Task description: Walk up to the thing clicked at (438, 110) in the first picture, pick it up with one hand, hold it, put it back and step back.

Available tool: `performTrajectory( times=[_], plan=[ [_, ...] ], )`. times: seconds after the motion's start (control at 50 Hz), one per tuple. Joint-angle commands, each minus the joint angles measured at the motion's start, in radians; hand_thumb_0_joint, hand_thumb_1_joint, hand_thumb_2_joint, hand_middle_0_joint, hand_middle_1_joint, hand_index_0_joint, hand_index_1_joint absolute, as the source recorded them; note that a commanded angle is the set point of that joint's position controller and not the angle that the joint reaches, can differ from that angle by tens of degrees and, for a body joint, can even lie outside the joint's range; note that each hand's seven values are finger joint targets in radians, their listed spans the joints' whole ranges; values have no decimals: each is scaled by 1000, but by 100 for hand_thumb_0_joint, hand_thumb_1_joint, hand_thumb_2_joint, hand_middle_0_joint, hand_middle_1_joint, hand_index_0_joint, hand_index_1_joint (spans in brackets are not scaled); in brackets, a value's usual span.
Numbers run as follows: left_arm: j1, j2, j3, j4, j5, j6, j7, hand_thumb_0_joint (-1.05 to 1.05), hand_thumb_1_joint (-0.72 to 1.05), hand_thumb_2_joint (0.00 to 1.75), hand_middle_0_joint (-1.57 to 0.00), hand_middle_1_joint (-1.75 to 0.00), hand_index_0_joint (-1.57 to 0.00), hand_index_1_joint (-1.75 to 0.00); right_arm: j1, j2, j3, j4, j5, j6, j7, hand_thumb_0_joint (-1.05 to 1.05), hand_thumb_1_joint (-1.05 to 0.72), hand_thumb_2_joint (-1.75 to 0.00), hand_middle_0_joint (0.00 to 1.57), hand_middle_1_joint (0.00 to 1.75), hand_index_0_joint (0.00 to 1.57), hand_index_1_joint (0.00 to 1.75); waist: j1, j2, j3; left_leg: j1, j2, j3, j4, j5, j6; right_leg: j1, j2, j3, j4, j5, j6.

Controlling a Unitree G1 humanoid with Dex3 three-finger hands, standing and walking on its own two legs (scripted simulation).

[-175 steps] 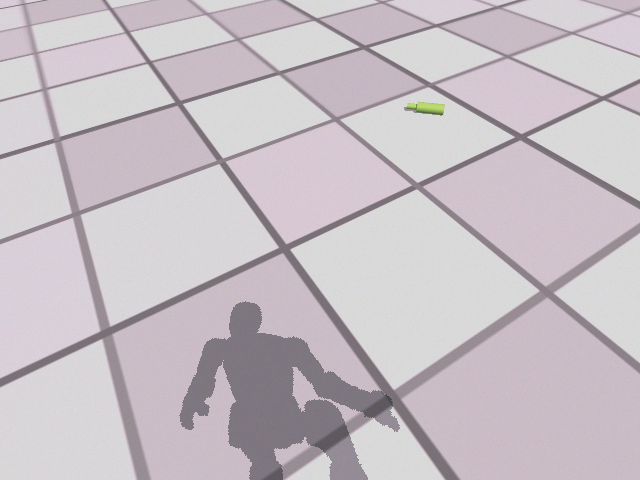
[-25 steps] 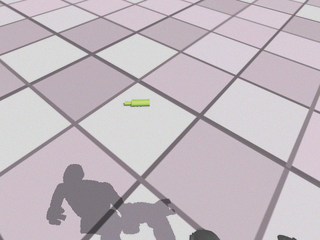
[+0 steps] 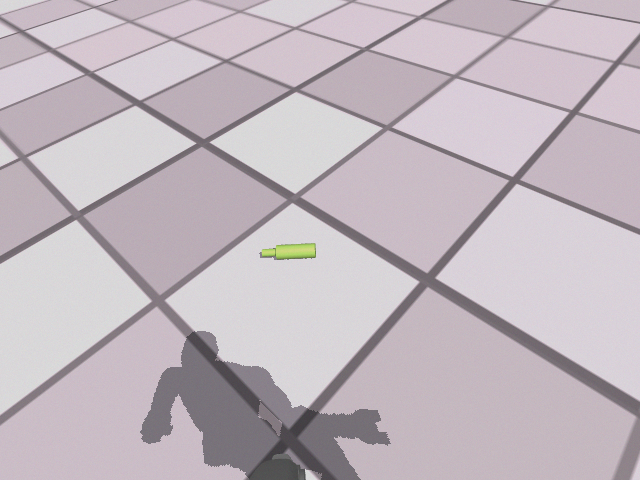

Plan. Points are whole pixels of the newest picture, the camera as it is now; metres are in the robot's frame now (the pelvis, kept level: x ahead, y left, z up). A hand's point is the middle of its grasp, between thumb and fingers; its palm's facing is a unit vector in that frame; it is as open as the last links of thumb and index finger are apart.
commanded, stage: walk up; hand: left
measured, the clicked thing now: (288, 251) +1.06 +0.25 -0.74
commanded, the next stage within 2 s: none
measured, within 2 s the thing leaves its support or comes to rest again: neither
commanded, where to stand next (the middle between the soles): +0.66 -0.02 m, yaw +2 degrees
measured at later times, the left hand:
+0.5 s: hand (185, 395) +0.27 +0.27 -0.14, palm faces -0.08 -0.93 -0.35, open 7.4 cm
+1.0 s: hand (224, 321) +0.41 +0.23 -0.14, palm faces +0.03 -0.93 -0.37, open 7.4 cm
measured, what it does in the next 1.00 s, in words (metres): walks ahead: left foot, then right foot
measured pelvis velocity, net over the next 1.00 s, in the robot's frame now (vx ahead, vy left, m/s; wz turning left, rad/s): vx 0.40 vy -0.05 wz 0.05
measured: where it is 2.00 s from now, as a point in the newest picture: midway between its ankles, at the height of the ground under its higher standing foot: (363, 353)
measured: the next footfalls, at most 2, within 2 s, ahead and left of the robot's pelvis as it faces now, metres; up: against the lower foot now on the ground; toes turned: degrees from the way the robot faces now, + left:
left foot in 0.14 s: +0.23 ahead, +0.13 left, +0.00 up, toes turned +7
right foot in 0.58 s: +0.40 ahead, -0.17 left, +0.00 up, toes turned -5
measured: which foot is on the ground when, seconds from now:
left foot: up 0.00-0.12, down 0.14-0.60, up 0.62-1.00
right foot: down 0.00-0.14, up 0.16-0.56, down 0.58-1.00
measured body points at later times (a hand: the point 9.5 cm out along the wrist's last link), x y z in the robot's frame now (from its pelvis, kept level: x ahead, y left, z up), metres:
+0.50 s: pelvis +0.21 -0.01 +0.00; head +0.22 -0.01 +0.45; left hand +0.28 +0.32 -0.12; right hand +0.26 -0.34 -0.11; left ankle +0.19 +0.13 -0.74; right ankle +0.34 -0.17 -0.71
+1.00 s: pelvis +0.40 -0.05 -0.01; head +0.41 -0.04 +0.44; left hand +0.41 +0.28 -0.12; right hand +0.49 -0.36 -0.12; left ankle +0.51 +0.09 -0.73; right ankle +0.36 -0.17 -0.74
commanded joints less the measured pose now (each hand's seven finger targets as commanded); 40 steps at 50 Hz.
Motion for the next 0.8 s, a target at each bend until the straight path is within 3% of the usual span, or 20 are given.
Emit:
performTrajectory(
  times=[0.0, 0.04, 0.06, 0.1, 0.12, 0.14, 0.16, 0.18, 0.22, 0.26, 0.34, 0.44, 0.5, 0.54, 0.56, 0.58, 0.6, 0.62, 0.68, 0.78],
  plan=[
    [-2, 286, 87, -85, -7, -21, 16, 0, 90, 90, -20, -30, -20, -30, -77, -154, -57, -94, -4, -33, 2, 0, -90, -90, 20, 30, 20, 30, 24, -170, 11, 64, -6, 33, -142, 88, 8, -39, -241, 164, -205, -13, -165],
    [16, 288, 84, -82, -8, -14, 16, 0, 90, 90, -20, -30, -20, -30, -88, -150, -57, -99, -2, -39, 1, 0, -90, -90, 20, 30, 20, 30, 23, -165, 5, 113, -37, 62, -189, 72, 20, -11, -230, 151, -143, 98, -156],
    [-8, 294, 84, -86, -7, -11, 18, 0, 90, 90, -20, -30, -20, -30, -51, -149, -58, -91, -4, -42, -1, 0, -90, -90, 20, 30, 20, 30, -13, -161, -11, 195, -42, 74, -218, 77, 32, -42, -241, 143, -96, 135, -149],
    [21, 239, 57, -94, -9, -5, 24, 0, 90, 90, -20, -30, -20, -30, 120, -213, -85, -36, -10, -53, -18, 0, -90, -90, 20, 30, 20, 30, -99, 24, -116, 513, -78, 55, -288, 1, 77, -143, -145, 45, 238, 314, -96],
    [56, 161, 28, -107, -20, -4, 29, 0, 90, 90, -20, -30, -20, -30, 242, -302, -113, -25, -32, -56, -35, 0, -90, -90, 20, 30, 20, 30, -148, 242, -205, 683, 131, -251, -350, -120, 141, -329, -73, 7, 553, 123, -36],
    [69, 187, 43, -102, -26, 3, 35, 0, 90, 90, -20, -30, -20, -30, 226, -354, -122, -64, -12, -56, -44, 0, -90, -90, 20, 30, 20, 30, -137, 216, -183, 724, 335, -700, -527, -266, 235, -542, 64, 72, 669, -250, -9],
    [39, 279, 53, -80, -14, 10, 46, 0, 90, 90, -20, -30, -20, -30, 184, -349, -128, -73, 25, -52, -42, 0, -90, -90, 20, 30, 20, 30, -130, 52, -167, 648, 356, -670, -511, -234, 273, -527, -16, 201, 734, -234, -17],
    [34, 278, 48, -66, -19, 10, 43, 0, 90, 90, -20, -30, -20, -30, 131, -307, -109, -86, 28, -50, -46, 0, -90, -90, 20, 30, 20, 30, -100, 3, -100, 587, 304, -519, -506, -142, 250, -532, -34, 220, 755, -169, -11],
    [69, 256, 52, -30, -23, 13, 37, 0, 90, 90, -20, -30, -20, -30, 71, -249, -84, -102, 27, -54, -51, 0, -90, -90, 20, 30, 20, 30, -54, 24, -28, 444, 223, -301, -507, -32, 205, -472, -85, 217, 660, -89, -2],
    [107, 236, 53, -9, -15, 19, 22, 0, 90, 90, -20, -30, -20, -30, 32, -237, -75, -110, 21, -59, -46, 0, -90, -90, 20, 30, 20, 30, -30, 77, -20, 344, 189, -180, -523, 9, 210, -388, -101, 171, 579, -59, 26],
    [30, 219, 56, -28, 0, 28, -6, 0, 90, 90, -20, -30, -20, -30, 23, -267, -85, -129, 8, -64, -38, 0, -90, -90, 20, 30, 20, 30, -51, 105, 21, 294, 181, -134, -576, -173, 242, -391, -123, 122, 395, 9, 49],
    [-62, 210, 68, -33, -2, 19, -20, 0, 90, 90, -20, -30, -20, -30, 7, -272, -90, -132, 8, -59, -31, 0, -90, -90, 20, 30, 20, 30, -54, 96, 37, 254, 153, -94, -556, -246, 206, -301, -106, 82, 214, 123, 36],
    [-23, 210, 76, -10, 1, 7, -16, 0, 90, 90, -20, -30, -20, -30, -18, -272, -88, -137, 9, -47, -32, 0, -90, -90, 20, 30, 20, 30, -11, 51, -4, 220, 156, -66, -433, -172, 189, -124, -67, 39, 128, 123, 23],
    [113, 259, 100, 32, 3, -12, 5, 0, 90, 90, -20, -30, -20, -30, 31, -191, -58, -136, 2, -41, -36, 0, -90, -90, 20, 30, 20, 30, 53, -131, -100, 146, 62, 24, -91, -17, 134, 134, -34, 72, 52, 13, 2],
    [206, 337, 122, 35, 9, -24, 22, 0, 90, 90, -20, -30, -20, -30, 74, -104, -27, -149, 7, -42, -36, 0, -90, -90, 20, 30, 20, 30, 82, -376, -134, 23, -46, 96, 229, -115, 78, 209, -239, 383, -105, -174, -42],
    [193, 404, 123, 11, 0, -25, 29, 0, 90, 90, -20, -30, -20, -30, 48, -141, -33, -152, 16, -35, -43, 0, -90, -90, 20, 30, 20, 30, 86, -376, -87, -177, -148, 31, 360, -300, 42, 230, -408, 752, -264, -226, -155],
    [142, 389, 115, -9, -14, -20, 32, 0, 90, 90, -20, -30, -20, -30, 11, -211, -54, -131, 7, -25, -54, 0, -90, -90, 20, 30, 20, 30, 68, -238, -51, -168, -75, -78, 423, -277, 44, 147, -424, 732, -229, -187, -199],
    [84, 353, 108, -19, -28, -17, 38, 0, 90, 90, -20, -30, -20, -30, 41, -213, -56, -104, 21, -19, -53, 0, -90, -90, 20, 30, 20, 30, 39, -190, -23, -144, -45, -134, 408, -194, 42, 97, -371, 587, -215, -141, -168],
    [-8, 283, 84, -46, -24, -18, 43, 0, 90, 90, -20, -30, -20, -30, 115, -199, -56, -50, 22, -11, -37, 0, -90, -90, 20, 30, 20, 30, -24, -253, -15, -49, -14, -89, 280, -80, 33, 0, -255, 326, -222, -47, -144],
    [41, 276, 86, -71, -14, -28, 43, 0, 90, 90, -20, -30, -20, -30, 33, -173, -58, -75, -2, -2, -12, 0, -90, -90, 20, 30, 20, 30, 12, -205, 10, -61, -17, -54, 78, -19, 2, 2, -258, 239, -238, -15, -179]
  ],
)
